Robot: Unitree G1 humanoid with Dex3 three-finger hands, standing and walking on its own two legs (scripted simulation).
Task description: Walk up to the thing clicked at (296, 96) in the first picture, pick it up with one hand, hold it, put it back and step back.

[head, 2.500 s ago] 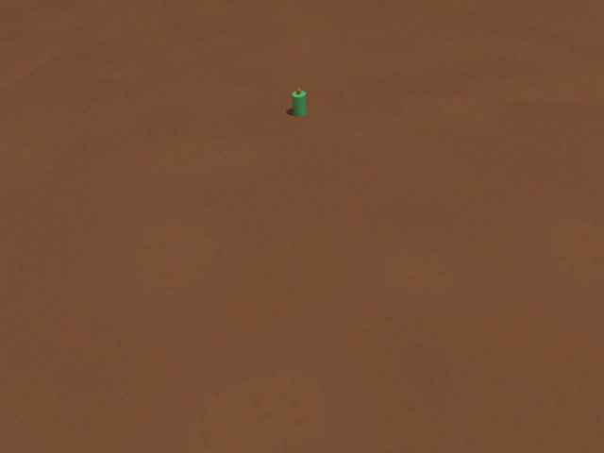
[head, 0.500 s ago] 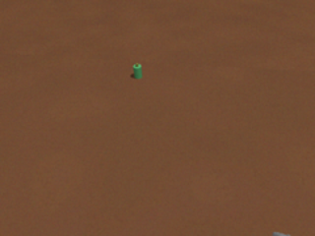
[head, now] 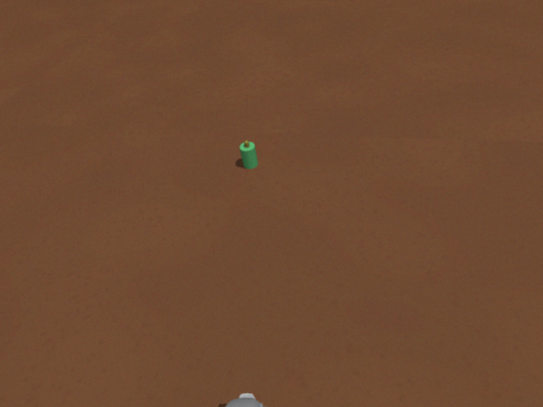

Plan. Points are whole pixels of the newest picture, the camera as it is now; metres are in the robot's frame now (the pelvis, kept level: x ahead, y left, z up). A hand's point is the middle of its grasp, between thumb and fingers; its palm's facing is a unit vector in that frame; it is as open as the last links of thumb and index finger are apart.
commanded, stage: walk up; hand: left
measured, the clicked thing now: (248, 152) +1.55 +0.28 -0.69
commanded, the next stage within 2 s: none
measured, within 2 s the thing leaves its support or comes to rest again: neither
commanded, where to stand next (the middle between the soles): +1.19 +0.08 m, yaw -1 degrees
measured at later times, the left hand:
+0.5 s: hand (162, 297) +0.37 +0.29 -0.14, palm faces -0.09 -0.93 -0.36, open 7.4 cm
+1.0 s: hand (174, 247) +0.51 +0.30 -0.15, palm faces +0.03 -0.92 -0.38, open 7.4 cm
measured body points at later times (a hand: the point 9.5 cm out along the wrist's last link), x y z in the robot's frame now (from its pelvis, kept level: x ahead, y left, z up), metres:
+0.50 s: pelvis +0.28 +0.02 -0.01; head +0.30 +0.02 +0.44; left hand +0.38 +0.34 -0.11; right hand +0.32 -0.30 -0.12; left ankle +0.24 +0.14 -0.74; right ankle +0.42 -0.13 -0.71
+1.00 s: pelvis +0.50 +0.02 -0.01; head +0.51 +0.02 +0.44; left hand +0.51 +0.35 -0.12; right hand +0.61 -0.31 -0.12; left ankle +0.63 +0.15 -0.73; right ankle +0.45 -0.13 -0.74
